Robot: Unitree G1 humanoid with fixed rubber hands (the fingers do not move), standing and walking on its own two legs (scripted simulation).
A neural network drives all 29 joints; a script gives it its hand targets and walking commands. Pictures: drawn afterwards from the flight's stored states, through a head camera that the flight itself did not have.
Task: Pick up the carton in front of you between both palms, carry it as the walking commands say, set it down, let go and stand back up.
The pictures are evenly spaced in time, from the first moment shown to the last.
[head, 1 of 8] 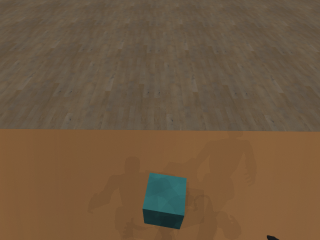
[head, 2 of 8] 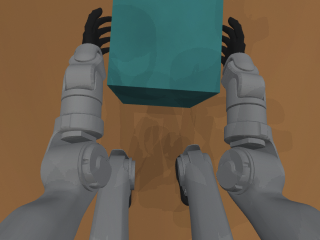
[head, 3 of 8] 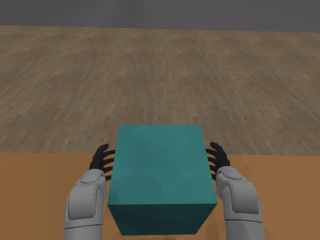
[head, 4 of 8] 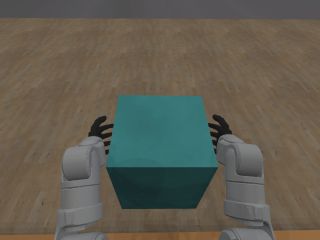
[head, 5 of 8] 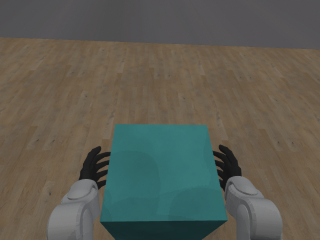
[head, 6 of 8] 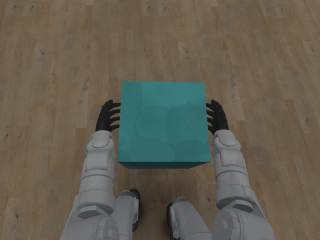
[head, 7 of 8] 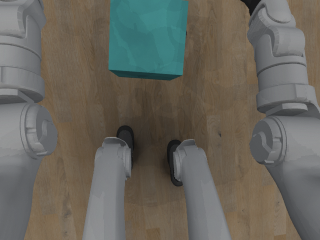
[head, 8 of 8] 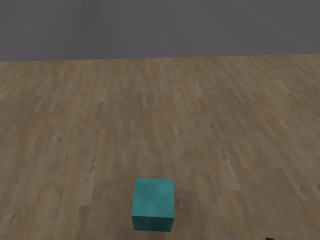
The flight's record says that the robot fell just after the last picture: no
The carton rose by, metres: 0.70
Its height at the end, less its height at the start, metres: -0.13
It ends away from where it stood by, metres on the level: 3.25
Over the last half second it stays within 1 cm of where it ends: yes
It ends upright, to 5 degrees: yes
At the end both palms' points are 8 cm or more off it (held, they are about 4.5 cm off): yes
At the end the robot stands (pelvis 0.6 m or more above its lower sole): yes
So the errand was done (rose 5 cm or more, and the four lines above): yes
